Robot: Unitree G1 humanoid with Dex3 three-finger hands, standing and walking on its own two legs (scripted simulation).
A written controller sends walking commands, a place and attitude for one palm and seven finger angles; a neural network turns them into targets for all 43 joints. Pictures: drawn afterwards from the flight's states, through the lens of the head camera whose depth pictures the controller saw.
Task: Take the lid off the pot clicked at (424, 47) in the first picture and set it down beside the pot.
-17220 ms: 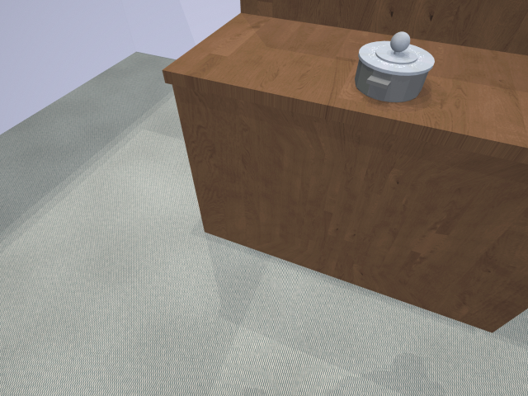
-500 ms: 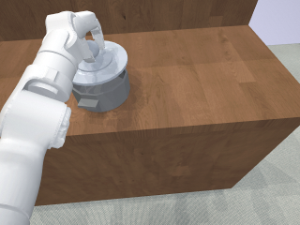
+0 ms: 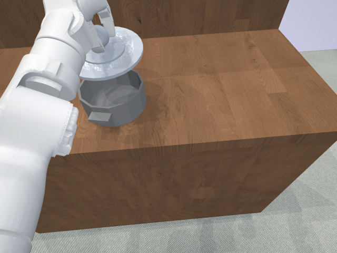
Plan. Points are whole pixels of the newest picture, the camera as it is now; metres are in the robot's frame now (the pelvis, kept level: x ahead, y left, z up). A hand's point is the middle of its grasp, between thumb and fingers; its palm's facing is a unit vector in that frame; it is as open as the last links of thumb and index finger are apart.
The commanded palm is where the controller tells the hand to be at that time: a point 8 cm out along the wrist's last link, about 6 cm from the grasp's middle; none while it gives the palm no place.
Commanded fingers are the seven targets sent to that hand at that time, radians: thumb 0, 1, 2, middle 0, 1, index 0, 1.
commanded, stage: lift the lid straight up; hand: left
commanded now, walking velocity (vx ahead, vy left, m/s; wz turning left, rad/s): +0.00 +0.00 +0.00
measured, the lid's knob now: (98, 36) +0.53 +0.12 +0.25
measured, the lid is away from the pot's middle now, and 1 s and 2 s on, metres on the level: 0.01 0.01 0.13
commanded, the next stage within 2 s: move the lid sideways beside the pot in 0.84 s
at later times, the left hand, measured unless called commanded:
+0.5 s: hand (85, 11) +0.50 +0.12 +0.32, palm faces -0.17 -0.13 -0.98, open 7.5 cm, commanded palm +0.49 +0.13 +0.38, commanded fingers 0.00 0.74 0.84 -0.92 -1.10 -0.82 -1.08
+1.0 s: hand (76, 7) +0.49 +0.13 +0.33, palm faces -0.14 -0.12 -0.98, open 7.5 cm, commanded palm +0.49 +0.14 +0.39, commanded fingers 0.00 0.74 0.84 -0.92 -1.10 -0.82 -1.08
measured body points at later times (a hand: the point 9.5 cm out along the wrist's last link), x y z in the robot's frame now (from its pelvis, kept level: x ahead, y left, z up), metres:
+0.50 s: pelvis +0.00 -0.01 +0.00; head +0.04 -0.03 +0.45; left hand +0.50 +0.12 +0.37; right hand +0.07 -0.27 -0.13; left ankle -0.03 +0.09 -0.74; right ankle +0.00 -0.13 -0.74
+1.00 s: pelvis -0.01 -0.01 +0.00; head +0.03 -0.03 +0.45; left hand +0.49 +0.13 +0.38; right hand +0.08 -0.27 -0.13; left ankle -0.03 +0.09 -0.74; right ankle +0.00 -0.13 -0.74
